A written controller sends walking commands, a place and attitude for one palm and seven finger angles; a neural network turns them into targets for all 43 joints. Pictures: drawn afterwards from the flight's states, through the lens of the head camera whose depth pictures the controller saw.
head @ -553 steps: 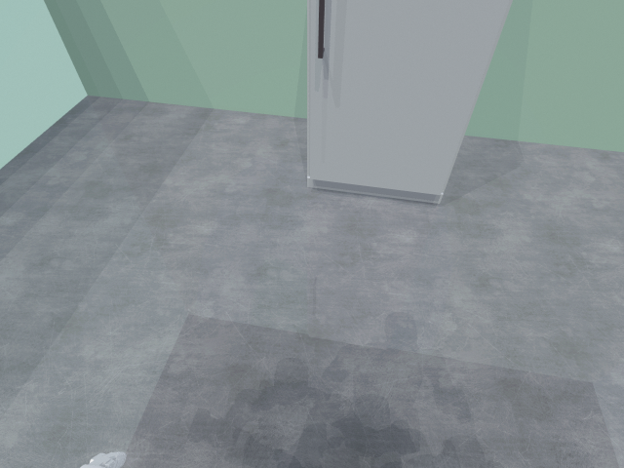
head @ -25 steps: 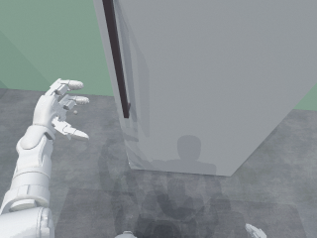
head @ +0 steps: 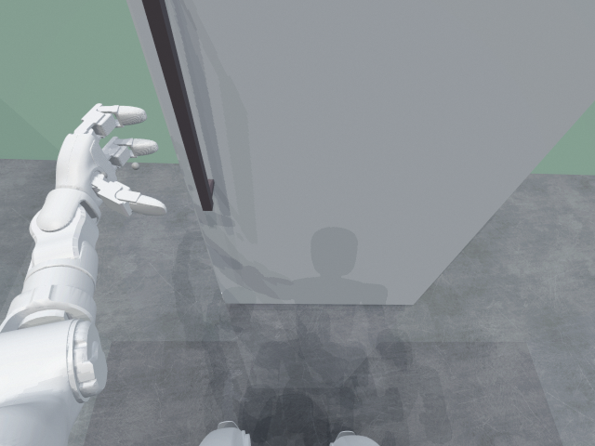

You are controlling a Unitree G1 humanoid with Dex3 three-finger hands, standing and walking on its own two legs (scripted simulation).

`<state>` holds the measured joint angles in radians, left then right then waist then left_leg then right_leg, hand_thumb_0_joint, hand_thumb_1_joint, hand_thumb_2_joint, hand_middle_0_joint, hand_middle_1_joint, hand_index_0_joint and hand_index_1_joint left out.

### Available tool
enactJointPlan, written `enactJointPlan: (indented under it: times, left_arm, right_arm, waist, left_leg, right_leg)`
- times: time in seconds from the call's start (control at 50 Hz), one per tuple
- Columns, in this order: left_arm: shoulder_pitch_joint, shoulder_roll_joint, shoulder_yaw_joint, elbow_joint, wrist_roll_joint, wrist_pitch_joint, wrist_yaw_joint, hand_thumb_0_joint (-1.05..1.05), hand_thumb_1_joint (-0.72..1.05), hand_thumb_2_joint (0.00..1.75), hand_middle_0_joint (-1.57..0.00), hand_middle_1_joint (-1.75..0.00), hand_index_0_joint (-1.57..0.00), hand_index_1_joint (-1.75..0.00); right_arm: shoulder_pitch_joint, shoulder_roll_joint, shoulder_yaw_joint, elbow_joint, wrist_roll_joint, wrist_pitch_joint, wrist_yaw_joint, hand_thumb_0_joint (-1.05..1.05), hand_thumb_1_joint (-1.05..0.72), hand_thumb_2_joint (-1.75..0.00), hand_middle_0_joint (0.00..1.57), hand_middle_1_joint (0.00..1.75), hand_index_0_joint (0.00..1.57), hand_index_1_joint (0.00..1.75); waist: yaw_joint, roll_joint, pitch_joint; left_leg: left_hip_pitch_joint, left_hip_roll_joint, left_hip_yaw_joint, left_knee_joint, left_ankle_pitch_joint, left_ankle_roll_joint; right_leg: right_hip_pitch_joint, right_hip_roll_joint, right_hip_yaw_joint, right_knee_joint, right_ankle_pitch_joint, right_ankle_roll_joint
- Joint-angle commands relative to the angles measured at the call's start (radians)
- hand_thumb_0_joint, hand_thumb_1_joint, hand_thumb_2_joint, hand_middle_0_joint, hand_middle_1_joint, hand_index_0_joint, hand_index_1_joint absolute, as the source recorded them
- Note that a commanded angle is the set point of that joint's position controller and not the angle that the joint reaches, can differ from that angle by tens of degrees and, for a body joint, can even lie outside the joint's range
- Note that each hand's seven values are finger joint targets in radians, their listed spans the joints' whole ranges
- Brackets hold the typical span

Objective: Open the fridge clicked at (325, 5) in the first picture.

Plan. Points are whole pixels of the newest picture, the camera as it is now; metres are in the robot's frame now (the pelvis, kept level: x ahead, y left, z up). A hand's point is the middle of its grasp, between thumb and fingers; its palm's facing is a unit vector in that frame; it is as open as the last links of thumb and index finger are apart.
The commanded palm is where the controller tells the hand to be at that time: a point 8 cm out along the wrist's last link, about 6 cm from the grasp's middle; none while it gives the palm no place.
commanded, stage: move the hooked fingers beside the handle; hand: left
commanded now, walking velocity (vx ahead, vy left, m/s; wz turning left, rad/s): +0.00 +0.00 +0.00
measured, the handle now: (187, 111) +0.52 +0.13 +0.14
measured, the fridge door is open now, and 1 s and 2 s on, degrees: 0 0 0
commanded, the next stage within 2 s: feel for the door with the fingertips in 0.80 s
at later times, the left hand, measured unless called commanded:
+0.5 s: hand (136, 169) +0.46 +0.20 +0.10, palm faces -0.04 -1.00 +0.01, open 14.0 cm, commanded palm +0.43 +0.25 +0.10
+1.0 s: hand (140, 170) +0.45 +0.19 +0.10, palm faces -0.06 -1.00 +0.01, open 14.0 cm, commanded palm +0.43 +0.24 +0.10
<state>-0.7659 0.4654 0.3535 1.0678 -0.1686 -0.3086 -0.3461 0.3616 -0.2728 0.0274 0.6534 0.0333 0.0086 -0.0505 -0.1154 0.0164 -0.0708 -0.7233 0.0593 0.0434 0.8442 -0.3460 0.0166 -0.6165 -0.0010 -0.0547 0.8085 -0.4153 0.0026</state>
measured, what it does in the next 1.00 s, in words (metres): stands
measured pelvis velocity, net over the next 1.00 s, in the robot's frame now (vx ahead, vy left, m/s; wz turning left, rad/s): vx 0.00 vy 0.00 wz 0.01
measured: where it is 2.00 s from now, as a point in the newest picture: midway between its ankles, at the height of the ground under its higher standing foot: outside the picture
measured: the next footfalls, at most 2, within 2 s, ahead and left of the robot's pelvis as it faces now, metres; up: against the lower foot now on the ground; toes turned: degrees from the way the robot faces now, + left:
none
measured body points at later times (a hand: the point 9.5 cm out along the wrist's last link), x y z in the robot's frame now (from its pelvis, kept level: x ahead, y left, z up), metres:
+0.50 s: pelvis +0.01 +0.00 +0.00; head +0.08 +0.01 +0.44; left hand +0.45 +0.25 +0.10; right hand +0.06 -0.27 -0.11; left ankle +0.04 +0.11 -0.70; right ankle -0.01 -0.12 -0.70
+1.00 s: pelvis +0.00 +0.00 +0.00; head +0.07 +0.01 +0.44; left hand +0.45 +0.25 +0.10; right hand +0.04 -0.27 -0.12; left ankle +0.04 +0.11 -0.70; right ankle -0.01 -0.12 -0.70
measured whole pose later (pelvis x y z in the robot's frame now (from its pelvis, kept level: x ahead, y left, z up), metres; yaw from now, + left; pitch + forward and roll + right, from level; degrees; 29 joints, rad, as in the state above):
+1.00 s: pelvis +0.00 +0.00 +0.00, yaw +0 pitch +13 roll -2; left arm -0.75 0.43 0.30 1.04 -0.19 -0.33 -0.33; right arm 0.37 -0.27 0.02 0.65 0.04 0.04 -0.04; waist -0.10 0.02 -0.08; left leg -0.74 0.06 0.03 0.87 -0.36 0.02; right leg -0.63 0.00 -0.06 0.83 -0.42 0.00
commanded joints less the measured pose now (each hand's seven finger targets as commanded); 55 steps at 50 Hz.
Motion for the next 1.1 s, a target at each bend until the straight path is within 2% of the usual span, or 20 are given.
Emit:
enactJointPlan:
  times: [0.0,0.06,0.14,0.24,0.26,0.32,0.42,0.46,0.48,0.52,0.56,0.66,0.7,0.8,0.82,0.86,0.9,0.94,1.0,1.08]
  left_arm:
    - [-0.454,0.274,0.052,-0.213,-0.014,-0.088,0.007,0.0,-0.5,0.3,-0.3,-1.2,-0.3,-1.2]
    - [-0.379,0.254,0.045,-0.204,-0.018,-0.081,-0.001,0.0,-0.5,0.3,-0.3,-1.2,-0.3,-1.2]
    - [-0.353,0.295,0.076,-0.222,-0.019,-0.071,-0.006,0.0,-0.5,0.3,-0.3,-1.2,-0.3,-1.2]
    - [-0.356,0.286,0.077,-0.309,-0.032,-0.09,-0.002,0.0,-0.5,0.3,-0.3,-1.2,-0.3,-1.2]
    - [-0.348,0.246,0.045,-0.302,-0.034,-0.087,-0.004,0.0,-0.5,0.3,-0.3,-1.2,-0.3,-1.2]
    - [-0.382,0.237,0.033,-0.279,-0.037,-0.08,-0.004,0.0,-0.5,0.3,-0.3,-1.2,-0.3,-1.2]
    - [-0.413,0.168,-0.026,-0.288,-0.033,-0.082,0.007,0.0,-0.5,0.3,-0.3,-1.2,-0.3,-1.2]
    - [-0.388,0.208,0.011,-0.258,-0.03,-0.078,0.016,0.0,-0.5,0.3,-0.3,-1.2,-0.3,-1.2]
    - [-0.4,0.181,-0.01,-0.261,-0.031,-0.076,0.017,0.0,-0.5,0.3,-0.3,-1.2,-0.3,-1.2]
    - [-0.369,0.234,0.036,-0.236,-0.024,-0.076,0.027,0.0,-0.5,0.3,-0.3,-1.2,-0.3,-1.2]
    - [-0.39,0.19,-0.005,-0.26,-0.019,-0.081,0.028,0.0,-0.5,0.3,-0.3,-1.2,-0.3,-1.2]
    - [-0.357,0.203,0.013,-0.27,-0.025,-0.088,0.031,0.0,-0.5,0.3,-0.3,-1.2,-0.3,-1.2]
    - [-0.373,0.224,0.025,-0.24,-0.023,-0.08,0.03,0.0,-0.5,0.3,-0.3,-1.2,-0.3,-1.2]
    - [-0.436,0.23,0.014,-0.256,-0.024,-0.095,0.019,0.0,-0.5,0.3,-0.3,-1.2,-0.3,-1.2]
    - [-0.453,0.193,-0.017,-0.271,-0.029,-0.103,0.014,0.0,-0.5,0.3,-0.3,-1.2,-0.3,-1.2]
    - [-0.429,0.205,-0.001,-0.28,-0.031,-0.108,0.011,0.0,-0.5,0.3,-0.3,-1.2,-0.3,-1.2]
    - [-0.41,0.128,-0.054,-0.251,-0.038,-0.092,0.007,0.0,-0.5,0.3,-0.3,-1.2,-0.3,-1.2]
    - [-0.428,0.125,-0.056,-0.215,-0.037,-0.079,0.016,0.0,-0.5,0.3,-0.3,-1.2,-0.3,-1.2]
    - [-0.45,0.15,-0.034,-0.245,-0.025,-0.075,0.047,0.0,-0.5,0.3,-0.3,-1.2,-0.3,-1.2]
    - [-0.435,0.104,-0.055,-0.303,-0.009,-0.102,0.093,0.0,-0.5,0.3,-0.3,-1.2,-0.3,-1.2]
  right_arm:
    - [0.106,-0.168,-0.073,-0.075,-0.001,-0.024,-0.009,0.0,-0.9,-0.9,0.2,0.3,0.2,0.3]
    - [0.108,-0.165,-0.07,-0.093,-0.001,-0.011,-0.002,0.0,-0.9,-0.9,0.2,0.3,0.2,0.3]
    - [0.112,-0.169,-0.072,-0.107,0.004,0.005,-0.003,0.0,-0.9,-0.9,0.2,0.3,0.2,0.3]
    - [0.104,-0.162,-0.076,-0.111,0.006,0.01,-0.003,0.0,-0.9,-0.9,0.2,0.3,0.2,0.3]
    - [0.1,-0.158,-0.076,-0.111,0.008,0.01,-0.004,0.0,-0.9,-0.9,0.2,0.3,0.2,0.3]
    - [0.099,-0.16,-0.072,-0.099,0.009,0.009,-0.009,0.0,-0.9,-0.9,0.2,0.3,0.2,0.3]
    - [0.089,-0.156,-0.071,-0.093,0.008,0.001,-0.006,0.0,-0.9,-0.9,0.2,0.3,0.2,0.3]
    - [0.089,-0.162,-0.073,-0.093,0.006,0.001,-0.004,0.0,-0.9,-0.9,0.2,0.3,0.2,0.3]
    - [0.08,-0.157,-0.069,-0.097,0.007,0.0,-0.001,0.0,-0.9,-0.9,0.2,0.3,0.2,0.3]
    - [0.085,-0.165,-0.071,-0.099,0.005,0.004,-0.003,0.0,-0.9,-0.9,0.2,0.3,0.2,0.3]
    - [0.072,-0.154,-0.067,-0.108,0.006,0.003,0.001,0.0,-0.9,-0.9,0.2,0.3,0.2,0.3]
    - [0.065,-0.157,-0.067,-0.12,0.007,0.006,0.003,0.0,-0.9,-0.9,0.2,0.3,0.2,0.3]
    - [0.066,-0.161,-0.066,-0.115,0.008,0.009,-0.001,0.0,-0.9,-0.9,0.2,0.3,0.2,0.3]
    - [0.07,-0.161,-0.064,-0.103,0.009,0.005,-0.01,0.0,-0.9,-0.9,0.2,0.3,0.2,0.3]
    - [0.071,-0.157,-0.064,-0.101,0.008,0.002,-0.01,0.0,-0.9,-0.9,0.2,0.3,0.2,0.3]
    - [0.075,-0.16,-0.069,-0.095,0.007,-0.001,-0.008,0.0,-0.9,-0.9,0.2,0.3,0.2,0.3]
    - [0.071,-0.154,-0.069,-0.094,0.01,-0.003,-0.003,0.0,-0.9,-0.9,0.2,0.3,0.2,0.3]
    - [0.076,-0.16,-0.068,-0.088,0.009,-0.004,-0.002,0.0,-0.9,-0.9,0.2,0.3,0.2,0.3]
    - [0.086,-0.162,-0.073,-0.087,0.004,-0.005,0.0,0.0,-0.9,-0.9,0.2,0.3,0.2,0.3]
    - [0.084,-0.148,-0.076,-0.093,-0.001,-0.01,0.015,0.0,-0.9,-0.9,0.2,0.3,0.2,0.3]
  waist:
    - [-0.001,0.079,-0.416]
    - [0.014,0.068,-0.435]
    - [0.019,0.04,-0.427]
    - [0.019,0.071,-0.436]
    - [0.007,0.06,-0.421]
    - [-0.002,0.065,-0.371]
    - [-0.011,0.105,-0.38]
    - [0.001,0.062,-0.393]
    - [-0.003,0.081,-0.382]
    - [0.01,0.044,-0.383]
    - [0.006,0.076,-0.385]
    - [0.019,0.065,-0.401]
    - [0.007,0.017,-0.359]
    - [-0.007,0.054,-0.37]
    - [-0.013,0.075,-0.387]
    - [0.001,0.106,-0.424]
    - [-0.011,0.085,-0.38]
    - [-0.017,0.048,-0.346]
    - [-0.01,0.051,-0.377]
    - [0.007,0.112,-0.423]
  left_leg:
    - [0.377,-0.032,-0.07,-0.06,0.276,0.015]
    - [0.361,-0.035,-0.06,-0.057,0.312,0.016]
    - [0.333,-0.036,-0.051,-0.06,0.307,0.022]
    - [0.376,-0.034,-0.054,-0.059,0.322,0.02]
    - [0.376,-0.035,-0.053,-0.059,0.32,0.022]
    - [0.362,-0.036,-0.056,-0.06,0.287,0.023]
    - [0.41,-0.033,-0.072,-0.059,0.29,0.016]
    - [0.391,-0.032,-0.077,-0.062,0.287,0.014]
    - [0.389,-0.035,-0.072,-0.062,0.278,0.014]
    - [0.367,-0.035,-0.072,-0.057,0.285,0.017]
    - [0.377,-0.037,-0.069,-0.057,0.285,0.014]
    - [0.37,-0.038,-0.065,-0.058,0.279,0.013]
    - [0.33,-0.038,-0.064,-0.062,0.236,0.017]
    - [0.345,-0.037,-0.069,-0.062,0.218,0.017]
    - [0.371,-0.037,-0.072,-0.056,0.245,0.017]
    - [0.408,-0.034,-0.081,-0.056,0.263,0.01]
    - [0.397,-0.033,-0.079,-0.061,0.237,0.011]
    - [0.359,-0.033,-0.082,-0.067,0.201,0.013]
    - [0.368,-0.033,-0.087,-0.068,0.205,0.013]
    - [0.424,-0.032,-0.092,-0.06,0.264,0.002]
  right_leg:
    - [0.001,0.041,0.025,-0.091,0.305,-0.014]
    - [0.034,0.044,0.024,-0.081,0.354,-0.013]
    - [0.06,0.047,0.027,-0.082,0.372,-0.011]
    - [0.054,0.052,0.025,-0.088,0.374,-0.014]
    - [0.046,0.053,0.025,-0.092,0.374,-0.012]
    - [0.02,0.051,0.021,-0.097,0.342,-0.015]
    - [-0.028,0.05,0.01,-0.091,0.306,-0.021]
    - [-0.009,0.049,0.012,-0.088,0.309,-0.018]
    - [-0.014,0.047,0.013,-0.09,0.308,-0.017]
    - [0.006,0.047,0.013,-0.084,0.317,-0.019]
    - [-0.004,0.046,0.016,-0.081,0.321,-0.016]
    - [0.021,0.047,0.018,-0.082,0.324,-0.017]
    - [0.02,0.047,0.02,-0.091,0.301,-0.013]
    - [0.001,0.046,0.023,-0.094,0.276,-0.014]
    - [-0.007,0.048,0.02,-0.089,0.289,-0.017]
    - [-0.018,0.049,0.017,-0.085,0.285,-0.021]
    - [-0.045,0.052,0.009,-0.094,0.261,-0.018]
    - [-0.053,0.052,0.006,-0.095,0.237,-0.016]
    - [-0.047,0.049,0.006,-0.09,0.231,-0.018]
    - [-0.055,0.051,0.0,-0.072,0.252,-0.023]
